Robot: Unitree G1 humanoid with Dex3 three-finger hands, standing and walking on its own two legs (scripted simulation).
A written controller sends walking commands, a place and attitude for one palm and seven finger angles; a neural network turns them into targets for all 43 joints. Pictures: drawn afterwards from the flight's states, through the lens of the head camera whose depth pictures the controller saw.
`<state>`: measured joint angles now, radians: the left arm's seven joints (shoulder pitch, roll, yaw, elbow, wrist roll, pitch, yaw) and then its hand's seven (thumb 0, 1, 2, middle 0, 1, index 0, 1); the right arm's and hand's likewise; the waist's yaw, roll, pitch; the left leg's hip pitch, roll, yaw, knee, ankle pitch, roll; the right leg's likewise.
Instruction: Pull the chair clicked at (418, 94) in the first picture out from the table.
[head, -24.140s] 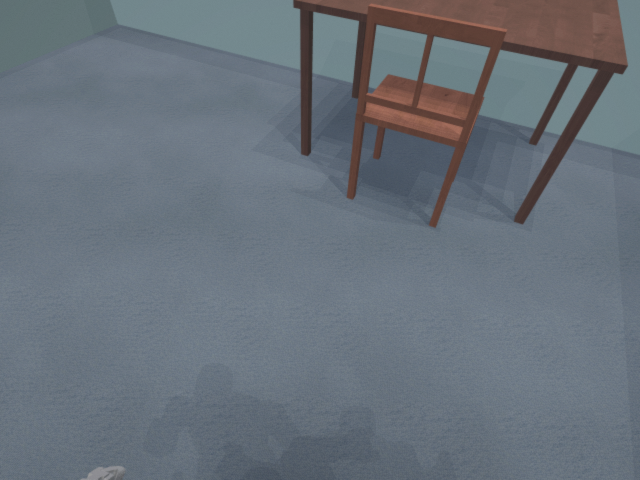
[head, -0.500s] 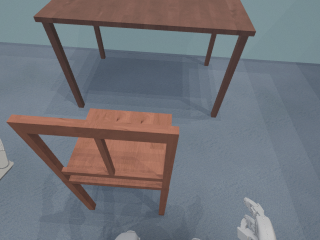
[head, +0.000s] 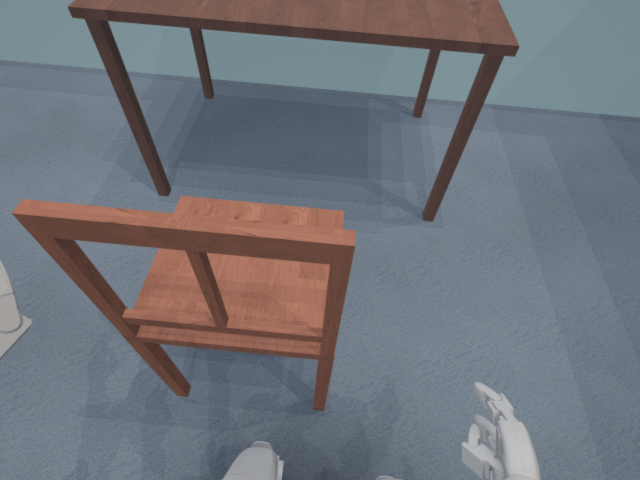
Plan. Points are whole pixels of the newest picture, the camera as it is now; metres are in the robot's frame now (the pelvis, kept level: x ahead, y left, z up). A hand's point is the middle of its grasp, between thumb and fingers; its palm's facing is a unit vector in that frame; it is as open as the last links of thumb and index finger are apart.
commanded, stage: step back with the hand held close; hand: left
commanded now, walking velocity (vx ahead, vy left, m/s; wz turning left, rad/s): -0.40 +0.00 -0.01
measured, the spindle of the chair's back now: (210, 289) +0.40 +0.21 -0.09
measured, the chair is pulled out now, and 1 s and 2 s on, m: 0.57 0.57 0.57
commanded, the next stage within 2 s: stop stepping back and stand still in 0.32 s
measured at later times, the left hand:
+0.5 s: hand (11, 455) +0.12 +0.21 +0.19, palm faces +0.26 -0.77 -0.59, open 7.4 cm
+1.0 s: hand out of the picture +0.06 +0.25 +0.18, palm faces +0.43 -0.77 -0.46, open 7.4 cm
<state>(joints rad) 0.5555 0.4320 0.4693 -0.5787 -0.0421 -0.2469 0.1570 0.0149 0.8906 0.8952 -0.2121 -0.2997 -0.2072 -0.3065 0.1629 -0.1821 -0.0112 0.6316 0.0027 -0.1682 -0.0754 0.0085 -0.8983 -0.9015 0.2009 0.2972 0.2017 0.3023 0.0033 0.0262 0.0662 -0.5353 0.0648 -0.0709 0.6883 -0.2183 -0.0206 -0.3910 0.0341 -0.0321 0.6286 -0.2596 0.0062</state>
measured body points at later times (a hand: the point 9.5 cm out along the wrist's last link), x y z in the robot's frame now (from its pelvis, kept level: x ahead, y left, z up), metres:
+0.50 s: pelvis -0.10 -0.02 +0.01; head -0.04 -0.02 +0.46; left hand +0.10 +0.25 +0.22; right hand +0.08 -0.25 -0.08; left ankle +0.02 +0.12 -0.70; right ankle -0.10 -0.15 -0.72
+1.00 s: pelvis -0.14 -0.02 +0.02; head -0.14 -0.01 +0.47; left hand +0.03 +0.29 +0.21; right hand +0.02 -0.25 -0.06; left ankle -0.13 +0.10 -0.72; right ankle -0.11 -0.15 -0.72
